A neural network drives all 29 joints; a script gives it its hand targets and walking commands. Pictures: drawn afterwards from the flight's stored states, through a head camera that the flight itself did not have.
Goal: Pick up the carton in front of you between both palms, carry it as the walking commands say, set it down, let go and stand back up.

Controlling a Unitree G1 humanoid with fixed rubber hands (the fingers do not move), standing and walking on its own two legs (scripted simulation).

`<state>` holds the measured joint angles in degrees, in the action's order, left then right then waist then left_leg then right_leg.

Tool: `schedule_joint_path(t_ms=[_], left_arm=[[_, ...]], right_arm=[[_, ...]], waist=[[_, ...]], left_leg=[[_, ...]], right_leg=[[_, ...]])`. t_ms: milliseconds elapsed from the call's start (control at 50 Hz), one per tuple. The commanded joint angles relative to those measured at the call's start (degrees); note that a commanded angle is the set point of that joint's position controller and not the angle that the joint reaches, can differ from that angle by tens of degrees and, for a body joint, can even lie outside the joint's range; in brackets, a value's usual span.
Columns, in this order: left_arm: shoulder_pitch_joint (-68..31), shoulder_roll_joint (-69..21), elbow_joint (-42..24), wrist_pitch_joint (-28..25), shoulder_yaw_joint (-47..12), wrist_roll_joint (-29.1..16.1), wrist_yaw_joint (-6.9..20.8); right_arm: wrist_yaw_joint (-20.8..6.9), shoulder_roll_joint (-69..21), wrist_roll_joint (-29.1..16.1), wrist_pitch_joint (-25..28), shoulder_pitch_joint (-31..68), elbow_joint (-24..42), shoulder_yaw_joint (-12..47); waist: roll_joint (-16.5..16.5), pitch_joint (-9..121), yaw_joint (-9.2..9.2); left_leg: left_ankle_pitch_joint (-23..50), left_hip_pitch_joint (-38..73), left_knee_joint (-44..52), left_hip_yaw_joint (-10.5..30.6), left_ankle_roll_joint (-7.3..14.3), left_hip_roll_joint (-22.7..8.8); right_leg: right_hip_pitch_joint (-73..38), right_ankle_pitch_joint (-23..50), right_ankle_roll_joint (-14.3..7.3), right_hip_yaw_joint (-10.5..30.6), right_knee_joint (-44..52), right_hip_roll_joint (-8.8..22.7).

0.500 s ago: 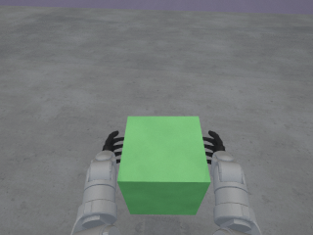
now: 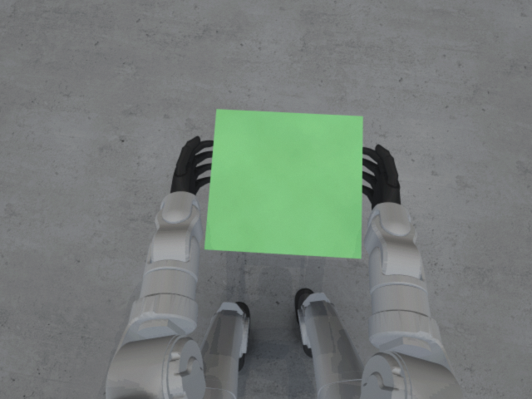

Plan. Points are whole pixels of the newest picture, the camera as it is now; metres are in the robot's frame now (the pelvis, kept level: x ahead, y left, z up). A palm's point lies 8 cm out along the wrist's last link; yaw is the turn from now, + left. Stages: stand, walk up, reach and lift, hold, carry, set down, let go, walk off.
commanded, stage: set down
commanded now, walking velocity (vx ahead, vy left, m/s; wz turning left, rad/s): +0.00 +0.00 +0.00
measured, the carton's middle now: (282, 195) +0.41 -0.03 -0.16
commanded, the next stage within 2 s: none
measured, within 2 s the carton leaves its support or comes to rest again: rests again in 1.84 s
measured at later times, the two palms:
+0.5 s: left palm (220, 181) +0.46 +0.09 -0.21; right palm (373, 196) +0.41 -0.21 -0.21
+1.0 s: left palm (243, 179) +0.50 +0.05 -0.36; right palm (365, 202) +0.43 -0.24 -0.36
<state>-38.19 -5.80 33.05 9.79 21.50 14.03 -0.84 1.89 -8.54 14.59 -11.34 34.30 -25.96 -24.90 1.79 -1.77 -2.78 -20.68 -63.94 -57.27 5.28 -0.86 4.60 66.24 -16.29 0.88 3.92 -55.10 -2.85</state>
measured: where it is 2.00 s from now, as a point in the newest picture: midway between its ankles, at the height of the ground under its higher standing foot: (273, 342)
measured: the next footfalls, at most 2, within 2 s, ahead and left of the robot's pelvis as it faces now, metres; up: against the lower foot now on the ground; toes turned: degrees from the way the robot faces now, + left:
none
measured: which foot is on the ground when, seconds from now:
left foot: down 0.00-1.00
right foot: down 0.00-1.00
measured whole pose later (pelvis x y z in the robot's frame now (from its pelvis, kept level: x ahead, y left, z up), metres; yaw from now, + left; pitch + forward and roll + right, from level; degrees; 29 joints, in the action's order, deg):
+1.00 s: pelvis -0.05 +0.00 -0.24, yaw +2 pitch +46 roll +1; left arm -76.3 5.7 53.5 15.1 19.2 10.3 -6.1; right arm 2.5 2.5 12.7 -17.7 66.1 -38.0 -33.6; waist 4.4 -1.5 -7.8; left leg -31.7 -122.5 -107.9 3.5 -3.3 10.2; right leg 125.0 -26.5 4.0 4.7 -105.5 -5.7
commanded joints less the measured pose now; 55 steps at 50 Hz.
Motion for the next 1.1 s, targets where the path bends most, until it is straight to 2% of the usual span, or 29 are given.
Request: schedule_joint_path(t_ms=[0, 80, 140, 220, 320, 540, 880, 980, 1080], left_arm=[[-30.5, -54.2, -1.1, -1.5, -36.0, -7.5, 10.7], [-29.9, -55.5, 2.2, 2.0, -33.8, -6.6, 10.9], [-30.9, -55.0, 4.9, 3.5, -31.1, -5.6, 10.7], [-33.3, -53.3, 7.1, 3.3, -28.2, -4.7, 9.8], [-37.5, -51.3, 8.2, 1.9, -26.9, -4.9, 7.7], [-50.5, -47.6, 8.7, 1.8, -28.9, -8.5, 4.6], [-66.2, -39.7, 18.8, 3.7, -20.7, -8.3, 5.2], [-69.5, -37.7, 20.3, 3.6, -21.0, -9.5, 5.0], [-73.1, -36.2, 20.3, 3.1, -24.0, -12.3, 4.5]], right_arm=[[-12.3, -50.4, -7.3, 1.7, 31.9, -0.3, 38.2], [-14.6, -49.1, -6.5, -1.5, 31.5, -3.5, 35.0], [-15.7, -47.8, -5.5, -3.1, 32.8, -6.4, 31.3], [-16.2, -46.1, -4.7, -3.4, 35.0, -9.4, 27.3], [-15.6, -44.1, -5.5, -2.6, 38.4, -10.9, 25.2], [-13.4, -40.5, -9.2, -2.9, 49.7, -9.4, 25.6], [-12.8, -35.4, -8.5, -5.3, 66.5, -12.2, 19.0], [-13.0, -32.9, -9.1, -5.0, 69.8, -12.5, 18.1], [-13.3, -30.3, -11.5, -4.3, 73.3, -11.9, 19.1]], waist=[[0.1, 65.6, -1.73], [1.7, 59.5, -2.94], [2.0, 55.7, -3.68], [2.2, 55.0, -4.32], [2.8, 58.8, -4.99], [3.5, 68.0, -7.21], [2.2, 64.6, -8.99], [2.8, 64.0, -10.03], [3.9, 64.6, -11.55]], left_leg=[[21.4, 12.8, -0.6, -2.8, -0.9, 4.8], [15.5, 7.9, -2.9, -2.6, -1.3, 4.7], [12.3, 2.7, -4.8, -2.7, -1.3, 4.7], [11.5, -2.6, -8.3, -2.8, -1.3, 5.0], [11.8, -7.2, -13.8, -3.5, -1.5, 5.8], [5.8, -15.7, -25.9, -6.2, -1.9, 7.7], [-3.5, -33.4, -39.4, -8.9, -0.5, 8.1], [-3.4, -35.7, -43.1, -9.0, -0.4, 7.9], [-2.0, -35.3, -47.1, -9.0, -0.5, 7.5]], right_leg=[[-33.3, 27.2, 1.1, -2.5, -5.2, -4.7], [-19.8, 17.8, 0.8, -3.8, -7.3, -5.0], [-12.7, 13.8, 0.5, -4.5, -9.3, -5.0], [-5.9, 12.8, 0.4, -4.9, -12.9, -5.0], [0.2, 13.6, 1.0, -5.3, -18.3, -5.2], [6.4, 10.9, 2.5, -7.1, -29.1, -5.5], [13.9, 5.7, 3.4, -8.5, -40.3, -4.6], [16.4, 6.4, 3.3, -8.9, -43.8, -4.2], [17.9, 8.3, 3.2, -9.4, -47.6, -3.5]])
